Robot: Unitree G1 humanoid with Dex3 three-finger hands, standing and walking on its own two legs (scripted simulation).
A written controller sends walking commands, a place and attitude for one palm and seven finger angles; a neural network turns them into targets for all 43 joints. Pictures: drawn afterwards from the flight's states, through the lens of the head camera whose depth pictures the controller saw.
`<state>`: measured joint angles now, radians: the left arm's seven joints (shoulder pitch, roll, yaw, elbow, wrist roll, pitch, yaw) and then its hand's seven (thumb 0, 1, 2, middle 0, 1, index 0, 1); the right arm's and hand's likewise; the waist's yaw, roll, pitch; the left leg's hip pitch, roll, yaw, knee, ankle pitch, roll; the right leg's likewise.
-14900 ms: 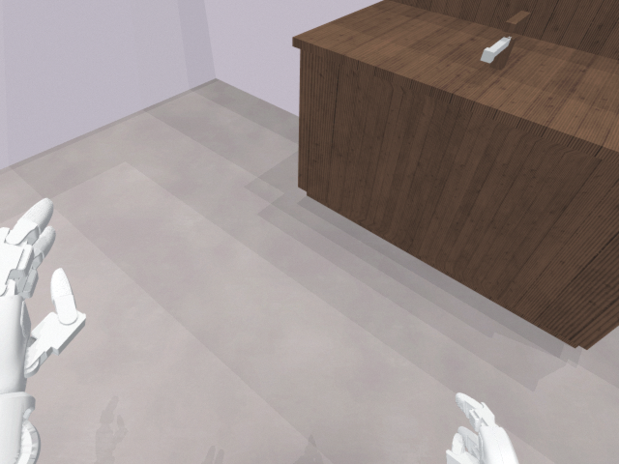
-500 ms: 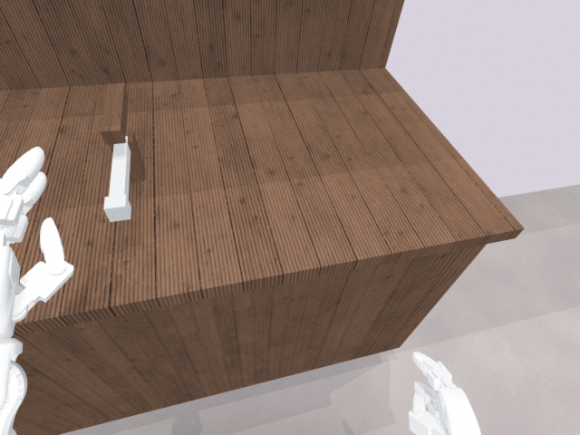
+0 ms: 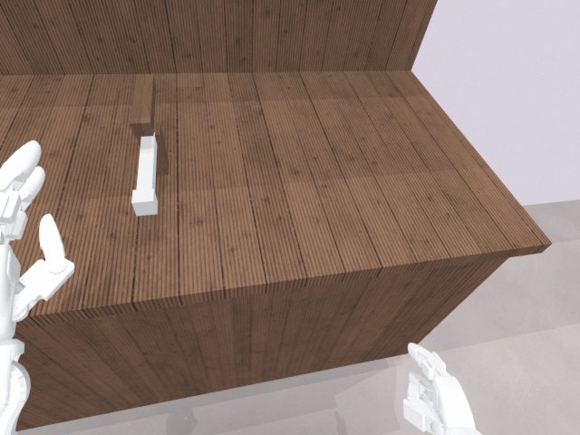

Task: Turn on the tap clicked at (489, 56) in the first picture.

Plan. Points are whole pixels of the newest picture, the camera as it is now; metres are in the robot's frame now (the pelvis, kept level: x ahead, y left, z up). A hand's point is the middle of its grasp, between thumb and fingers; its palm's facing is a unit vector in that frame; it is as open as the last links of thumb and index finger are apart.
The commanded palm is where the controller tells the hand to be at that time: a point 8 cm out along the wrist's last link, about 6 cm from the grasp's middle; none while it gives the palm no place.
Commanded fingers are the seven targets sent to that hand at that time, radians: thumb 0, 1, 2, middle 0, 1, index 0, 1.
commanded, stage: look again from close up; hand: left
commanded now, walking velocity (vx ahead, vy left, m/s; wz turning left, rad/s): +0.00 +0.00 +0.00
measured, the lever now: (145, 202) +0.38 +0.25 +0.08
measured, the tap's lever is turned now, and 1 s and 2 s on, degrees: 0 0 0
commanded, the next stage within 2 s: shuffle to correct the standing spot in 0.20 s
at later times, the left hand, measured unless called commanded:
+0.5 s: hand (105, 281) +0.22 +0.22 +0.16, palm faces +0.40 -0.85 -0.35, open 7.5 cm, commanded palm +0.16 +0.24 +0.18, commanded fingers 0.00 0.90 0.90 -0.20 -0.30 -0.20 -0.30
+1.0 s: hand (131, 250) +0.24 +0.20 +0.17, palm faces +0.40 -0.82 -0.41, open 7.4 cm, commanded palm +0.19 +0.23 +0.18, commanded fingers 0.00 0.90 0.90 -0.20 -0.30 -0.20 -0.30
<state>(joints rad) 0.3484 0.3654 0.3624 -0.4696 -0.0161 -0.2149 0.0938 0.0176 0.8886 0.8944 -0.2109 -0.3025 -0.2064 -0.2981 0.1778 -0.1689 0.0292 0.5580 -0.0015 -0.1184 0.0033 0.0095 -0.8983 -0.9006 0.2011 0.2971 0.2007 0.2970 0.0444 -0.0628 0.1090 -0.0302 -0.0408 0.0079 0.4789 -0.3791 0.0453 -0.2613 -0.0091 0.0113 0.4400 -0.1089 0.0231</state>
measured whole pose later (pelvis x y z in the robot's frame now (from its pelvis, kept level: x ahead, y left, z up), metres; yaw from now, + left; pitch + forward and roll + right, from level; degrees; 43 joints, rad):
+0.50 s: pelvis +0.00 -0.03 +0.00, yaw -1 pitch -3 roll +0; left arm 0.39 0.35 0.36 -0.44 -0.03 -0.19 0.10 0.02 0.89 0.89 -0.21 -0.30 -0.21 -0.30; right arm 0.23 -0.20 0.01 0.58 0.01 -0.10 -0.02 0.01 -0.90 -0.90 0.20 0.30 0.20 0.30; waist 0.05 -0.05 0.07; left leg -0.05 0.00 0.02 0.49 -0.39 0.01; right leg -0.31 0.03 0.01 0.48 -0.12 -0.02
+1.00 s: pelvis +0.03 -0.05 +0.00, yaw +0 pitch -2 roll +0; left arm 0.44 0.38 0.38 -0.49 -0.04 -0.18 0.11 0.02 0.89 0.89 -0.21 -0.30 -0.21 -0.30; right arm 0.19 -0.21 0.01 0.60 0.01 -0.11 -0.02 0.01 -0.90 -0.90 0.20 0.30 0.20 0.30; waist 0.03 -0.01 0.06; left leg -0.15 0.00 0.00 0.49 -0.31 0.01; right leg -0.26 0.06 -0.02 0.43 -0.14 -0.05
